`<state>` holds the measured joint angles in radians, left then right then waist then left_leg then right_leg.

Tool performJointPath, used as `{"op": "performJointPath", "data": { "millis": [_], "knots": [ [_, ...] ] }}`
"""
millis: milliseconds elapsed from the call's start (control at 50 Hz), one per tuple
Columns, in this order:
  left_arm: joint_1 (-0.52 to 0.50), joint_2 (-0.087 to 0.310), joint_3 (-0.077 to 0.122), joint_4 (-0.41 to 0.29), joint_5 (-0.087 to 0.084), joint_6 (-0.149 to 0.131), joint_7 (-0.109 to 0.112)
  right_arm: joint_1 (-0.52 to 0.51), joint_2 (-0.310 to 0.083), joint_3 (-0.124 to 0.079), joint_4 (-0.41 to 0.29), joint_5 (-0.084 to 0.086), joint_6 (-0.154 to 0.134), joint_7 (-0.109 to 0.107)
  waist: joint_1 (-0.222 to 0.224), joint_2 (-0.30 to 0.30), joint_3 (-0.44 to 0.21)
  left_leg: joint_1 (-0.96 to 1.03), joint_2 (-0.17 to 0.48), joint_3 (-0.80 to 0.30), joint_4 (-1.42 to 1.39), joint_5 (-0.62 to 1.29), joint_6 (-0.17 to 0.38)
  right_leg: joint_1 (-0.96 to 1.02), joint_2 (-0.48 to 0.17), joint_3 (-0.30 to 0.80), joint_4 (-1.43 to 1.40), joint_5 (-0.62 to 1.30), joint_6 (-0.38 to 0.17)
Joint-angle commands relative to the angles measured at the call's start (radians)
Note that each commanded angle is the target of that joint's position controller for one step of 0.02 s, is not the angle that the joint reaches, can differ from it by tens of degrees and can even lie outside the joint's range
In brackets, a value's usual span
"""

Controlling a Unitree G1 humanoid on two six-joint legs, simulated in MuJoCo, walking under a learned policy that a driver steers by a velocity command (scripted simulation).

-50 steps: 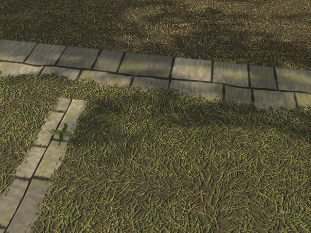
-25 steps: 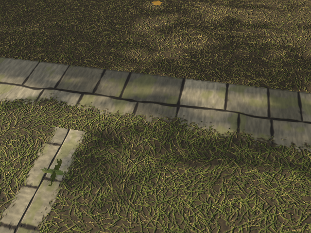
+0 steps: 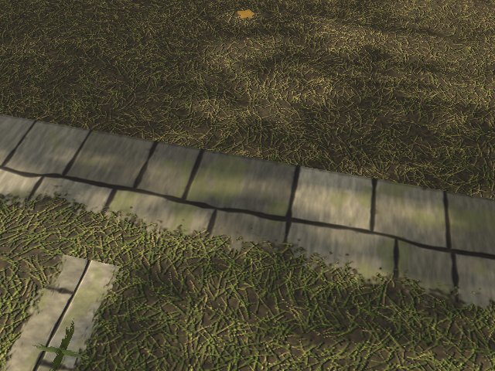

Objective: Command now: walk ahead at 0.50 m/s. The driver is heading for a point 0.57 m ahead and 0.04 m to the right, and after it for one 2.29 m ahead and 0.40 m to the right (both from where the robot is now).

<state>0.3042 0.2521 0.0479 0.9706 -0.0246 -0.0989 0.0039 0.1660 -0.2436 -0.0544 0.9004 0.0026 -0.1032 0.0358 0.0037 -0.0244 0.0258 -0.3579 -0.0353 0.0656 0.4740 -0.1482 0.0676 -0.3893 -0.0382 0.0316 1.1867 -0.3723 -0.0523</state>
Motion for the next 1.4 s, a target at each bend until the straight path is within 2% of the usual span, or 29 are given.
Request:
{"op": "performJointPath", "data": {
  "millis": [20,100,220,360,400,440,460,480,500,520,560,640,780,800,820,860,960,1000,1020,1040,1060,1080,1100,1120,1140,1180,1220,1280,1400],
  "knots": [
    [0.026,0.07,0.028,-0.059,0.005,0.001,0.008,0.037,-0.072,-0.011,-0.023,-0.013,-0.014,0.003,0.011,0.095,-0.078,0.209,0.265,-0.319,-0.294,0.114,0.163,-0.193,-0.11,0.048,-0.011,0.107,-0.006],
    [-0.066,0.062,0.033,-0.093,0.016,0.023,0.014,0.103,-0.125,-0.023,0.012,-0.008,-0.015,-0.019,0.007,0.07,-0.014,0.188,0.258,-0.236,-0.352,0.195,0.179,-0.29,-0.126,0.03,-0.164,0.228,0.03],
    [-0.267,0.035,0.023,-0.15,0.015,0.013,-0.002,0.194,-0.135,-0.02,0.046,0.004,0.001,-0.04,-0.051,0.077,0.025,0.25,0.217,-0.139,-0.366,0.196,0.13,-0.303,-0.084,-0.014,-0.495,0.482,0.041],
    [-0.408,0.048,0.012,-0.215,0.002,-0.005,-0.042,0.271,-0.155,-0.032,0.099,0.014,0.029,-0.048,-0.075,0.093,0.065,0.451,0.299,-0.147,-0.268,0.267,0.118,-0.312,-0.044,-0.031,-0.66,0.358,0.001],
    [-0.326,0.084,0.027,-0.2,0.002,-0.01,-0.046,0.235,-0.172,-0.039,0.093,0.015,0.036,-0.05,-0.019,0.118,0.012,0.46,0.298,-0.134,-0.178,0.483,0.097,-0.16,-0.002,-0.063,-0.684,0.297,-0.03],
    [-0.022,0.17,0.071,-0.109,0.011,-0.01,-0.035,0.198,-0.143,-0.026,0.074,0.009,0.042,-0.05,0.121,0.092,-0.176,0.309,0.207,-0.063,0.175,0.605,0.045,0.291,0.003,-0.055,-0.68,0.34,-0.093],
    [0.137,0.27,0.095,-0.081,0.033,-0.007,-0.026,0.284,-0.055,0.002,0.052,-0.004,0.029,-0.043,0.117,-0.101,-0.348,-0.06,0.082,-0.014,0.572,0.218,-0.019,0.706,-0.26,0.324,-0.682,0.291,-0.224],
    [0.158,0.236,0.081,-0.068,0.021,-0.002,-0.029,0.315,-0.015,0.018,0.068,0.008,0.004,-0.034,0.105,-0.247,-0.445,-0.283,-0.03,-0.119,0.801,-0.405,-0.04,0.833,-0.379,0.696,-0.855,0.17,-0.312],
    [0.089,0.169,0.059,-0.08,0.013,-0.003,-0.03,0.232,-0.119,-0.009,0.052,0.033,-0.016,-0.029,0.107,-0.169,-0.321,-0.384,0.039,-0.189,0.891,-0.387,-0.017,0.735,-0.34,0.608,-0.88,0.1,-0.257],
    [0.0,0.13,0.047,-0.102,0.015,-0.003,-0.027,0.147,-0.141,-0.014,0.026,0.047,-0.025,-0.029,0.086,-0.111,-0.203,-0.401,0.093,-0.159,0.875,-0.301,-0.002,0.582,-0.303,0.456,-0.898,0.137,-0.217],
    [-0.112,0.074,0.028,-0.115,0.03,-0.01,-0.034,0.107,-0.123,-0.026,0.023,0.023,-0.011,-0.043,0.016,-0.033,-0.081,-0.301,0.17,-0.14,0.739,-0.166,-0.004,0.317,-0.223,0.27,-0.97,0.265,-0.175],
    [-0.077,0.096,0.031,-0.081,0.032,-0.018,-0.031,0.13,-0.068,-0.028,0.028,0.014,0.031,-0.051,-0.028,-0.043,-0.031,-0.253,0.194,-0.126,0.615,-0.067,-0.027,0.194,-0.185,0.151,-1.058,0.347,-0.189],
    [0.032,0.122,0.034,-0.036,0.02,-0.006,-0.001,-0.111,-0.049,-0.024,-0.043,0.007,0.026,-0.037,0.032,-0.034,0.023,-0.322,0.162,-0.092,0.232,0.247,-0.056,0.261,-0.149,0.039,-1.082,0.39,-0.148],
    [0.163,-0.026,-0.013,0.016,0.144,-0.032,-0.05,-0.018,0.042,0.028,-0.005,-0.141,0.035,0.009,0.037,-0.031,0.033,-0.342,0.147,-0.089,0.234,0.311,-0.05,0.309,-0.17,0.038,-1.052,0.347,-0.22],
    [0.203,-0.002,-0.005,0.038,0.138,-0.039,-0.077,-0.034,0.029,0.019,-0.011,-0.138,0.041,0.021,0.047,-0.048,0.065,-0.382,0.152,-0.104,0.218,0.282,-0.044,0.349,-0.193,0.056,-1.052,0.352,-0.236],
    [0.174,0.049,0.0,0.028,0.115,-0.039,-0.094,-0.143,-0.039,0.01,-0.06,-0.096,0.045,0.024,0.053,-0.029,0.062,-0.378,0.138,-0.088,0.155,0.225,-0.029,0.4,-0.21,0.059,-1.052,0.373,-0.234],
    [0.169,0.101,0.01,0.036,0.097,-0.013,-0.074,-0.237,-0.056,0.016,-0.109,-0.066,0.044,0.009,0.053,-0.045,0.069,-0.288,0.094,-0.053,0.038,0.097,0.017,0.541,-0.251,0.048,-1.028,0.467,-0.182],
    [0.143,0.123,0.018,0.028,0.092,-0.006,-0.063,-0.179,-0.09,-0.001,-0.104,-0.046,0.028,0.006,-0.011,-0.043,0.02,-0.059,0.034,0.015,0.016,0.131,0.058,0.483,-0.211,0.003,-0.922,0.707,-0.139],
    [0.15,0.116,0.02,0.025,0.105,-0.01,-0.062,-0.061,-0.129,-0.019,-0.072,-0.029,0.012,0.001,-0.051,-0.021,-0.077,0.175,0.017,0.014,0.077,0.176,0.093,0.4,-0.134,-0.059,-0.765,0.796,-0.08],
    [0.316,0.002,-0.01,0.027,0.115,-0.024,-0.059,0.135,-0.16,-0.018,-0.027,-0.034,0.008,0.002,-0.044,0.133,-0.347,0.661,0.167,-0.194,0.135,0.273,0.247,0.128,-0.007,-0.11,-0.471,0.58,-0.01],
    [0.323,-0.018,-0.026,0.013,0.125,-0.034,-0.082,0.409,-0.181,-0.025,0.041,-0.043,0.017,-0.007,-0.153,0.263,-0.483,0.972,0.39,-0.639,-0.069,0.123,0.395,-0.157,0.14,-0.064,-0.196,-0.075,0.041],
    [0.103,0.039,0.004,-0.029,0.089,-0.026,-0.094,0.525,-0.162,-0.026,0.108,-0.084,0.002,-0.013,-0.215,0.158,-0.279,0.852,0.371,-0.712,-0.193,-0.085,0.285,-0.33,0.118,0.071,0.033,-0.218,-0.007],
    [0.009,0.041,0.01,-0.051,0.076,-0.03,-0.075,0.377,-0.174,-0.037,0.08,-0.064,-0.019,-0.022,-0.161,0.13,-0.068,0.604,0.355,-0.596,-0.219,-0.217,0.208,-0.399,0.026,0.095,0.087,-0.12,-0.045],
    [0.001,0.049,0.013,-0.052,0.097,-0.033,-0.048,0.265,-0.116,-0.024,0.059,-0.055,-0.018,-0.032,-0.111,0.112,-0.014,0.42,0.33,-0.503,-0.248,-0.184,0.199,-0.329,-0.032,0.088,0.051,-0.058,-0.066],
    [0.0,0.001,0.001,-0.056,0.114,-0.034,-0.034,0.215,-0.05,-0.004,0.049,-0.051,-0.014,-0.034,-0.068,0.088,-0.019,0.321,0.317,-0.438,-0.271,-0.096,0.205,-0.26,-0.065,0.084,0.013,-0.006,-0.077],
    [0.019,-0.069,-0.012,-0.053,0.11,-0.02,-0.028,0.156,0.007,0.01,0.025,-0.058,-0.013,-0.035,0.002,0.051,-0.024,0.203,0.304,-0.322,-0.316,0.265,0.223,-0.155,-0.088,0.054,-0.035,0.021,-0.05],
    [0.024,-0.046,-0.004,-0.051,0.088,-0.008,-0.044,0.135,-0.017,-0.004,0.006,-0.057,-0.03,-0.03,0.028,0.058,-0.035,0.179,0.263,-0.193,-0.314,0.558,0.227,-0.147,-0.076,0.005,-0.104,0.05,0.0],
    [-0.039,-0.034,-0.002,-0.069,0.083,0.007,-0.069,0.147,-0.05,-0.017,0.005,-0.067,-0.038,-0.002,0.036,0.063,-0.047,0.104,0.197,-0.057,-0.268,0.777,0.19,-0.109,-0.067,-0.058,-0.316,0.294,0.06],
    [-0.149,0.037,0.013,-0.095,0.068,0.023,-0.057,0.163,-0.082,-0.036,0.027,-0.046,-0.04,0.038,0.031,0.066,-0.052,0.202,0.244,-0.091,-0.163,0.805,0.167,-0.086,-0.052,-0.016,-0.54,0.426,0.06]
  ]
}}
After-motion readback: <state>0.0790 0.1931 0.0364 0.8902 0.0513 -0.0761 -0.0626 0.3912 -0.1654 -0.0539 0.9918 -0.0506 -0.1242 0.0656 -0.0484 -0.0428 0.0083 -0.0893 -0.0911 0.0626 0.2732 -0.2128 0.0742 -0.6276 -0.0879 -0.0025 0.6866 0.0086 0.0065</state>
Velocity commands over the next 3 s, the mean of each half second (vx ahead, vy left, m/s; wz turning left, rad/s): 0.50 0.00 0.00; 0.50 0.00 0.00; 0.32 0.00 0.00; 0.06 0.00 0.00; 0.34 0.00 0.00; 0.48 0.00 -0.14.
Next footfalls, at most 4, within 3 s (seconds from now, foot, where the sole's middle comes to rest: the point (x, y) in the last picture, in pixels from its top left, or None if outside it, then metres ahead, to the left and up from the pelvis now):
0.44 right None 0.42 -0.15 -0.77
1.02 left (219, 277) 0.74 0.10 -0.77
1.48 right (286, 220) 0.95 -0.11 -0.77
2.66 left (209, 174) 1.14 0.15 -0.77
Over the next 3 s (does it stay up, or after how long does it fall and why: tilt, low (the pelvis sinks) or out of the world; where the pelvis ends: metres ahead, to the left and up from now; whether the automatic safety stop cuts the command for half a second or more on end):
stays up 1.18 0.07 -0.01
